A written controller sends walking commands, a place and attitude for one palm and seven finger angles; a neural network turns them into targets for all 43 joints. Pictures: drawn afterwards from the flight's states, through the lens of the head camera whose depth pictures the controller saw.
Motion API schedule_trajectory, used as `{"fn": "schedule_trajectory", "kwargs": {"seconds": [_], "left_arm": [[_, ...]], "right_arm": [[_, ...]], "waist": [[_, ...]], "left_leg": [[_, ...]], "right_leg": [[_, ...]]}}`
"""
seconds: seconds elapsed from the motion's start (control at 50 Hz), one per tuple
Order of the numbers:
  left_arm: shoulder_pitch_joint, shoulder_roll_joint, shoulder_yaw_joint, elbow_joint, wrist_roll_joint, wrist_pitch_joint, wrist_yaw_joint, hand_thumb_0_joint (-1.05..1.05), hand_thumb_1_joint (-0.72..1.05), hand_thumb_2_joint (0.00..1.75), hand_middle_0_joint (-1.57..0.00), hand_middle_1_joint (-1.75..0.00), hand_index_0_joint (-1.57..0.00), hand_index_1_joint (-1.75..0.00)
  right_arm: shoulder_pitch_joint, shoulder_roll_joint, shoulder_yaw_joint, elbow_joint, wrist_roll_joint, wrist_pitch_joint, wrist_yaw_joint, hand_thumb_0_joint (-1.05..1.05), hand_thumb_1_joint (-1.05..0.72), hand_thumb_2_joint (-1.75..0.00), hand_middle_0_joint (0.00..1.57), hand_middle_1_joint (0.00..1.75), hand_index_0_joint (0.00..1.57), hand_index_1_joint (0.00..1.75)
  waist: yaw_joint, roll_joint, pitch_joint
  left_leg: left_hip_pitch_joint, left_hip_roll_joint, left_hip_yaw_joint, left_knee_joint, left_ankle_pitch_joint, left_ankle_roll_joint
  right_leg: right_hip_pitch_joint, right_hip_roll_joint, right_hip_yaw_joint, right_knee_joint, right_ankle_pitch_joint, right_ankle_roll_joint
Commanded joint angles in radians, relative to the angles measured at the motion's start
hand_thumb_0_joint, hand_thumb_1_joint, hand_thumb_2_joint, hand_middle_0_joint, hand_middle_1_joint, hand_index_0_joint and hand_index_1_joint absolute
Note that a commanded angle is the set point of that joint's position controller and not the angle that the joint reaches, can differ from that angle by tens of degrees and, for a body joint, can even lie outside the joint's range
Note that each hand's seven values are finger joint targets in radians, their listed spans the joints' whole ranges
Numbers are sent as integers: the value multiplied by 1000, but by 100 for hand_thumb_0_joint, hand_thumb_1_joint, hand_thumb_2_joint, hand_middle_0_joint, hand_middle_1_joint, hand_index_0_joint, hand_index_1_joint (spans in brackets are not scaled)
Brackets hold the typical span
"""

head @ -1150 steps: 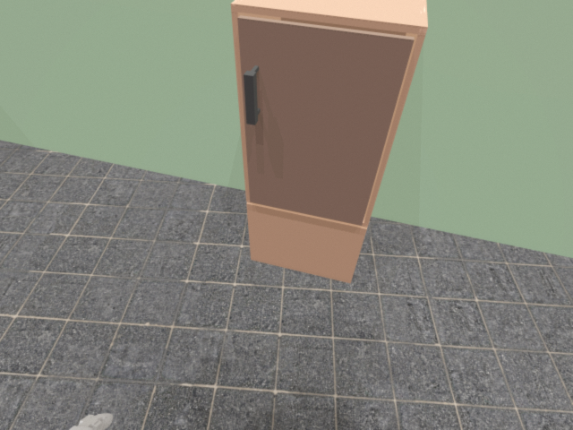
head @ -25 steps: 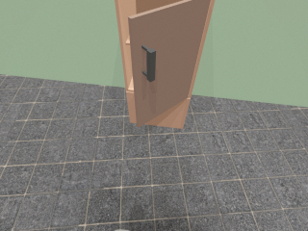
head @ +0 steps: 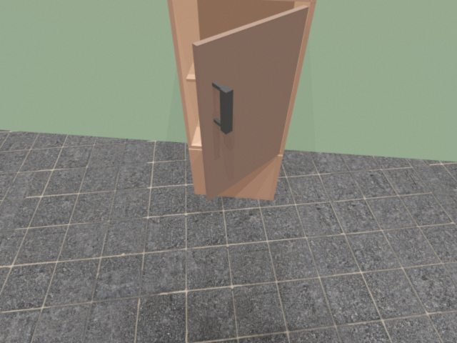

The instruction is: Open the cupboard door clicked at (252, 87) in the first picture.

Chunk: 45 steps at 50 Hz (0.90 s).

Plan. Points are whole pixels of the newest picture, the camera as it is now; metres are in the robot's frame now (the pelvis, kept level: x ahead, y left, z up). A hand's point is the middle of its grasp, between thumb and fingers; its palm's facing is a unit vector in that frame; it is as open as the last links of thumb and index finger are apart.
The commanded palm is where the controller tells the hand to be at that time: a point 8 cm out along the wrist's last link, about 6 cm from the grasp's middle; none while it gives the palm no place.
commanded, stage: let the arm hang, fingers relaxed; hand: left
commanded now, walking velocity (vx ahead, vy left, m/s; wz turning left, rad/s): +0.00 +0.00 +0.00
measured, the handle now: (221, 107) +0.68 +0.06 +0.03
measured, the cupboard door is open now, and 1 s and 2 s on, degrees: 46 46 46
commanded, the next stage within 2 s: look to check the result in 0.22 s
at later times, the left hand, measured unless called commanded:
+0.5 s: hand out of the picture +0.02 +0.19 -0.17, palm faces +0.02 -0.98 -0.22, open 7.4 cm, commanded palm none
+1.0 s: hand out of the picture +0.10 +0.22 -0.16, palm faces +0.00 -0.96 -0.29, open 7.4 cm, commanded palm none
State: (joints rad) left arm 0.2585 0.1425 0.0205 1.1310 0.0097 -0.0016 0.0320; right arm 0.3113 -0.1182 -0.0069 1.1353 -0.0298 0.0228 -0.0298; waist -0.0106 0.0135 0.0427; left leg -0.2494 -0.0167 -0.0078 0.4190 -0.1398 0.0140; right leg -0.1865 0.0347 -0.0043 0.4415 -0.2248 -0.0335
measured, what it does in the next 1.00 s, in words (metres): stands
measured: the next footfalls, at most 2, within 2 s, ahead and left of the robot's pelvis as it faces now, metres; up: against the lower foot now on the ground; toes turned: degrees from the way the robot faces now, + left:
left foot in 1.90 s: +0.15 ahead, +0.09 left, +0.00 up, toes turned -32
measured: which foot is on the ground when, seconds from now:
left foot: down 0.00-1.00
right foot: down 0.00-1.00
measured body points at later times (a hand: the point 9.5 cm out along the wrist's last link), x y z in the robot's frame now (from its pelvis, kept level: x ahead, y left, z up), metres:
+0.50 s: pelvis +0.02 +0.00 +0.00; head +0.04 +0.00 +0.45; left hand +0.02 +0.24 -0.15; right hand +0.03 -0.23 -0.16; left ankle +0.06 +0.11 -0.74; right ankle +0.01 -0.10 -0.74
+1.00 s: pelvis +0.04 +0.00 +0.01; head +0.05 -0.01 +0.45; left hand +0.10 +0.27 -0.14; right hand +0.09 -0.27 -0.15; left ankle +0.06 +0.11 -0.74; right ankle +0.01 -0.10 -0.74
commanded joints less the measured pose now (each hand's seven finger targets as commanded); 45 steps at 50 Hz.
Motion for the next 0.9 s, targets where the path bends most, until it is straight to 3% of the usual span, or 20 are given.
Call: {"fn": "schedule_trajectory", "kwargs": {"seconds": [0.0, 0.26, 0.88], "left_arm": [[80, 101, 16, -11, 0, -11, 6, 0, 90, 90, -20, -30, -20, -30], [63, 111, 13, -6, 1, -20, 5, 0, 90, 90, -20, -30, -20, -30], [-77, 271, 30, -37, -1, -36, -6, 0, 90, 90, -20, -30, -20, -30]], "right_arm": [[39, -100, -17, -27, 6, -21, -6, 0, -90, -90, 20, 30, 20, 30], [-1, -124, -21, -26, 9, -28, -6, 0, -90, -90, 20, 30, 20, 30], [-158, -289, -32, -42, 12, -42, 3, 0, -90, -90, 20, 30, 20, 30]], "waist": [[6, 10, 45], [-2, 6, 30], [5, -7, -37]], "left_leg": [[9, 103, -108, -116, -115, 22], [69, 102, -93, -103, -47, 21], [141, 119, -94, -108, 108, 18]], "right_leg": [[-57, -105, 97, -114, -59, -24], [-56, -115, 109, -126, -7, -20], [44, -138, 119, -158, 147, -21]]}}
